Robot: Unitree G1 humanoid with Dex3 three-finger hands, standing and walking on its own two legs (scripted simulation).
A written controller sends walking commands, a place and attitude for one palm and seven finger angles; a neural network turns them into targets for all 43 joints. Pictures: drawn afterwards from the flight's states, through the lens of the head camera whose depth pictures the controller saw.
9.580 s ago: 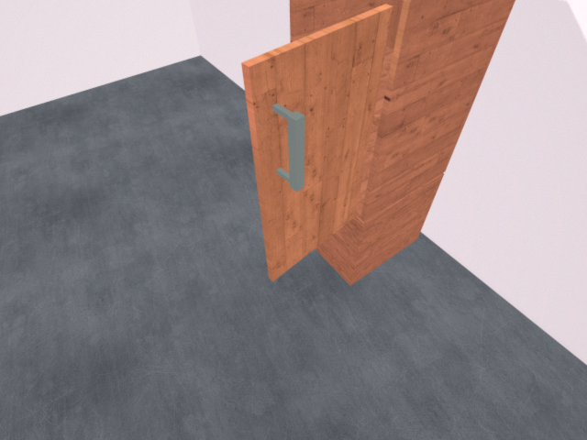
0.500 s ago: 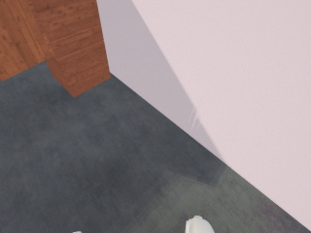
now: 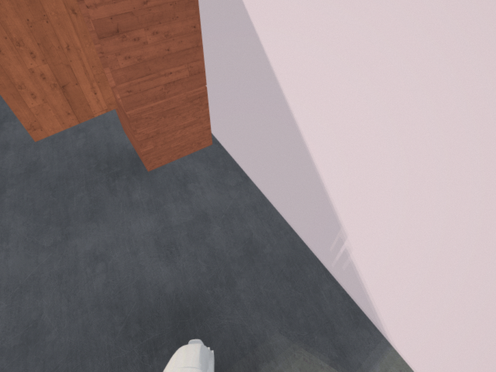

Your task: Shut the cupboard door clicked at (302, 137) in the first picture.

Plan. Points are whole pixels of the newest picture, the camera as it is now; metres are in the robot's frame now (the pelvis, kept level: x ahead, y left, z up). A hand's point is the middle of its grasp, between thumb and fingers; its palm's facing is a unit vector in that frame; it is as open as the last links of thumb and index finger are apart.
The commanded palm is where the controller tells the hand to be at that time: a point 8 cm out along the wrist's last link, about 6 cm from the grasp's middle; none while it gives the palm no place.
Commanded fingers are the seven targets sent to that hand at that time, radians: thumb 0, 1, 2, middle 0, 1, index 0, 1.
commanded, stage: walk to a spot facing it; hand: left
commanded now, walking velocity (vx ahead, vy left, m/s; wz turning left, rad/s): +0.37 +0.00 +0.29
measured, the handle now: out of the picture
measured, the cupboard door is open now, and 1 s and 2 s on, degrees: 97 97 97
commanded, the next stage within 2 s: turn to face it in 0.74 s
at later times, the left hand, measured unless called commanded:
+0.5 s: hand (142, 289) +0.29 +0.24 -0.17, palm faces +0.11 -0.98 -0.15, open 7.3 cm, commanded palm none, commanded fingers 0.00 0.90 0.90 -0.20 -0.30 -0.20 -0.30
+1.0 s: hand (164, 224) +0.46 +0.23 -0.18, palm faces +0.29 -0.94 -0.20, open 7.1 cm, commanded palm none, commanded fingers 0.00 0.90 0.90 -0.20 -0.30 -0.20 -0.30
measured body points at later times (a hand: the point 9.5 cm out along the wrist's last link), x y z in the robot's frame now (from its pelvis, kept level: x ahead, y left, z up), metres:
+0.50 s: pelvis +0.23 +0.05 +0.00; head +0.25 +0.07 +0.45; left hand +0.28 +0.29 -0.15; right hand +0.24 -0.19 -0.14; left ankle +0.18 +0.12 -0.74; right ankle +0.35 -0.11 -0.68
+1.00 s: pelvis +0.44 +0.03 +0.00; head +0.47 +0.05 +0.44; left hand +0.44 +0.28 -0.16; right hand +0.56 -0.19 -0.15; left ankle +0.52 +0.16 -0.70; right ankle +0.42 -0.09 -0.74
